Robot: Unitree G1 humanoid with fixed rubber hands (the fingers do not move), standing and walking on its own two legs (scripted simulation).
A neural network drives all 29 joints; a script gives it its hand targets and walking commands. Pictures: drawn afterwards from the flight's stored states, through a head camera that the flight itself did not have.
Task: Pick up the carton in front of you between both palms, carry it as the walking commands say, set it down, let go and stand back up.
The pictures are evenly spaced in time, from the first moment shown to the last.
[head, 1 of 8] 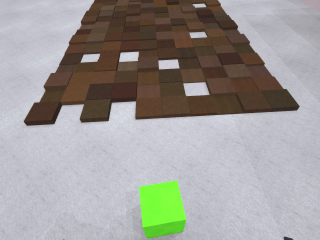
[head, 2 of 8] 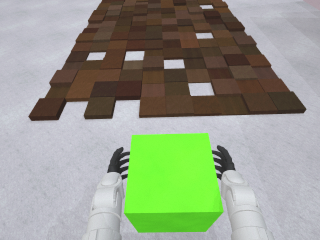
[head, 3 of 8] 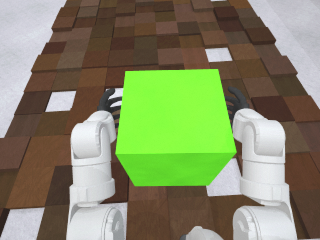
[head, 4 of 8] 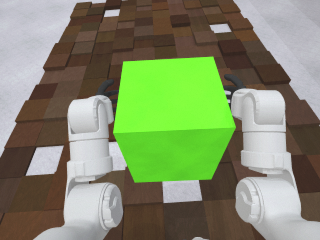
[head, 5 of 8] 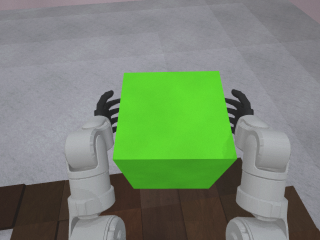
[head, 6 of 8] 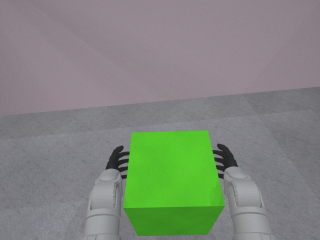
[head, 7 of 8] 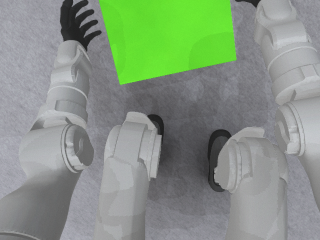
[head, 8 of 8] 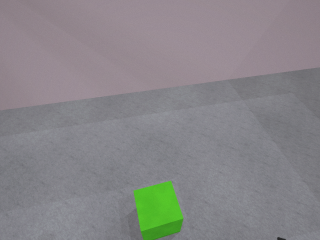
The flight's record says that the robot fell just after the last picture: no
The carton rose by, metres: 0.78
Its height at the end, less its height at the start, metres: +0.00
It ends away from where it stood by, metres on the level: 6.26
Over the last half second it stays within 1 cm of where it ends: yes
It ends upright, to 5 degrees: yes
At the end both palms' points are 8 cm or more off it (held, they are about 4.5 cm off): yes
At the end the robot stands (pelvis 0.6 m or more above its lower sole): yes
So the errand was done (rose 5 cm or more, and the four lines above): yes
